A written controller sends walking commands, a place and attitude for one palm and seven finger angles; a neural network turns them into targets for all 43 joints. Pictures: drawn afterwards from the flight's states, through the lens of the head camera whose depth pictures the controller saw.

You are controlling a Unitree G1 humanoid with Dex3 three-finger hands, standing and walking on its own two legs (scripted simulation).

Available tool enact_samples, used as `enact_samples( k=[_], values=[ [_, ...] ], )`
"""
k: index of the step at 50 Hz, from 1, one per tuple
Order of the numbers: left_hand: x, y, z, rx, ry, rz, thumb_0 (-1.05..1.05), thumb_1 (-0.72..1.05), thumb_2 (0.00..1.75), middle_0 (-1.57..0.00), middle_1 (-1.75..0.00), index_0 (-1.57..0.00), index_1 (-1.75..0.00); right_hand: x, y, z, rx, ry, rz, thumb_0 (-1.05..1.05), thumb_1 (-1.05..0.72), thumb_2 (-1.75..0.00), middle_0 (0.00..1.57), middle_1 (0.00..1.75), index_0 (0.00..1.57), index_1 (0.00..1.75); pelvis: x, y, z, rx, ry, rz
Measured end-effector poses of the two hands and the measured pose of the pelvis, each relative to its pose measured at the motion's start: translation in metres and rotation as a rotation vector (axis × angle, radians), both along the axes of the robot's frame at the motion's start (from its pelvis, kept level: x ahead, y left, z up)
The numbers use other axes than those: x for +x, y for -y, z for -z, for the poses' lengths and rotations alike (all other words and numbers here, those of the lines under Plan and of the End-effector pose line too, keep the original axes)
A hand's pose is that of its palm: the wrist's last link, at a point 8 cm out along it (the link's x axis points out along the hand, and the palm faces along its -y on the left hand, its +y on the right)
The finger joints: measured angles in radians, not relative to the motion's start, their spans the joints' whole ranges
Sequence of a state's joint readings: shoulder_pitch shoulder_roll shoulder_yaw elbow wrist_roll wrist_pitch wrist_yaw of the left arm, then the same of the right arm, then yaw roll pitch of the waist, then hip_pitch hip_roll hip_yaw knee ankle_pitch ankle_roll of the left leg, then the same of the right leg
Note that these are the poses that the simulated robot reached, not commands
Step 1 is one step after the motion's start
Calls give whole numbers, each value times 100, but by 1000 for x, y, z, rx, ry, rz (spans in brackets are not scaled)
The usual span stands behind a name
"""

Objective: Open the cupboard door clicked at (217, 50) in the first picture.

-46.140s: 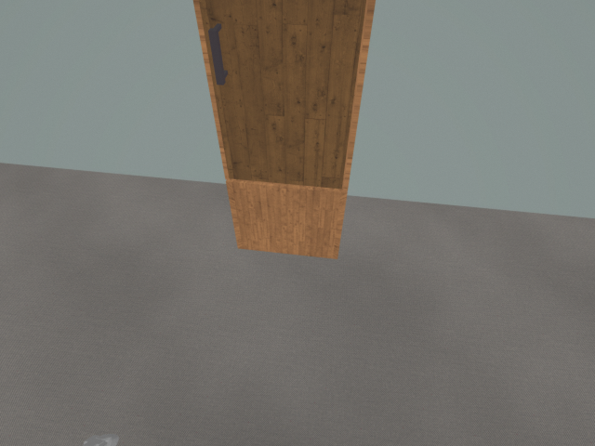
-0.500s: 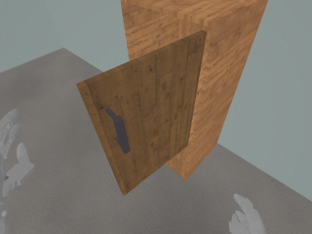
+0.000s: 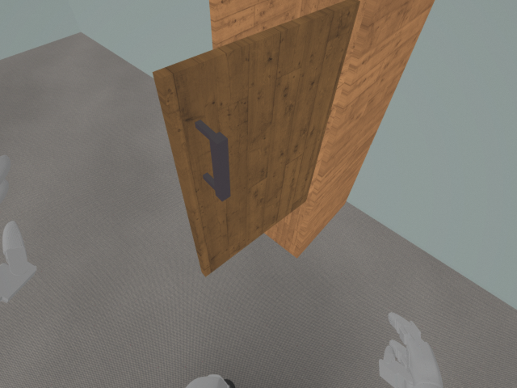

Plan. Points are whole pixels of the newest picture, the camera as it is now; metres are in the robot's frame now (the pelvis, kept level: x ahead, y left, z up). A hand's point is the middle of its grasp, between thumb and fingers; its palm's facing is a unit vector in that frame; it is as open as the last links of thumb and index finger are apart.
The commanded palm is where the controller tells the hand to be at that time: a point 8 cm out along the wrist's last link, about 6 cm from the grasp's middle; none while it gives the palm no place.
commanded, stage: step back with the hand held close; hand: left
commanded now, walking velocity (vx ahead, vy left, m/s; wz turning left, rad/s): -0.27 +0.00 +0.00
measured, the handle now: (213, 162) +0.42 +0.11 +0.10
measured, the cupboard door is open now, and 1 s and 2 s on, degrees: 83 83 83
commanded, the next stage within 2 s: stop stepping back and stand still in 0.48 s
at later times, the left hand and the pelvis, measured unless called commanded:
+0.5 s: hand out of the picture +0.12 +0.26 +0.18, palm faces +0.41 -0.81 -0.42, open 7.4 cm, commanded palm +0.06 +0.30 +0.19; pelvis -0.08 +0.00 +0.01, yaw -1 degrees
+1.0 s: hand out of the picture +0.03 +0.22 +0.17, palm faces +0.35 -0.81 -0.47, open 7.4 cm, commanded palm -0.01 +0.27 +0.19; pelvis -0.17 -0.02 +0.01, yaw -3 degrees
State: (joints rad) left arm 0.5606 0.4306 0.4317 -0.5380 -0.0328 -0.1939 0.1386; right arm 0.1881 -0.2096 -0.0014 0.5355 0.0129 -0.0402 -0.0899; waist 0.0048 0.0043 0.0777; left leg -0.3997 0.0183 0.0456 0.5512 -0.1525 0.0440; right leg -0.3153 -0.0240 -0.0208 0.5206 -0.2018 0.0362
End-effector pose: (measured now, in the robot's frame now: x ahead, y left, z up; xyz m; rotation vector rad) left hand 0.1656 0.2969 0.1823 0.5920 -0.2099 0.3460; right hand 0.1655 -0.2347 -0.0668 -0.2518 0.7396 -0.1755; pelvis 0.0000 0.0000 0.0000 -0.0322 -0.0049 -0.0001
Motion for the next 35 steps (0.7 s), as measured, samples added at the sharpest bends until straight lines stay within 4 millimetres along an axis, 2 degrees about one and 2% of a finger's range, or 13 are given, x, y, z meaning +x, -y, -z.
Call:
enact_samples(
  k=[9,14,19,26,29,31,35],
  values=[
    [-49,-3,0,-17,65,-58,1,89,90,-22,-30,-21,-30,-27,-7,14,3,-31,-56,1,-90,-90,20,30,20,30,-27,0,6,3,4,-34],
    [-56,-15,7,-44,93,-47,1,89,90,-22,-30,-21,-30,-41,-13,13,-35,-29,-48,1,-90,-90,20,30,20,30,-45,-11,10,-4,8,-38],
    [-66,-22,-7,-27,104,-49,1,89,90,-22,-30,-21,-30,-58,-27,0,6,2,-57,1,-90,-90,20,30,20,30,-63,-9,-3,-29,-10,-29],
    [-84,6,-18,-61,83,30,1,89,90,-21,-30,-21,-30,-83,-25,-8,49,31,-67,1,-90,-90,20,30,20,30,-90,0,-11,-28,-59,24],
    [-91,22,-16,-14,67,86,1,89,90,-21,-30,-21,-30,-95,-13,0,59,43,-56,1,-90,-90,21,30,20,30,-109,9,-2,15,-74,63],
    [-95,30,-14,-15,46,119,1,89,90,-21,-30,-21,-30,-107,-3,4,55,26,-26,1,-90,-90,21,30,20,30,-119,10,-2,-1,-62,77],
    [-104,35,-12,-7,3,145,1,89,90,-22,-30,-21,-30,-140,16,2,28,-3,62,1,-90,-90,20,30,20,30,-125,10,-5,19,-48,86]
  ],
)
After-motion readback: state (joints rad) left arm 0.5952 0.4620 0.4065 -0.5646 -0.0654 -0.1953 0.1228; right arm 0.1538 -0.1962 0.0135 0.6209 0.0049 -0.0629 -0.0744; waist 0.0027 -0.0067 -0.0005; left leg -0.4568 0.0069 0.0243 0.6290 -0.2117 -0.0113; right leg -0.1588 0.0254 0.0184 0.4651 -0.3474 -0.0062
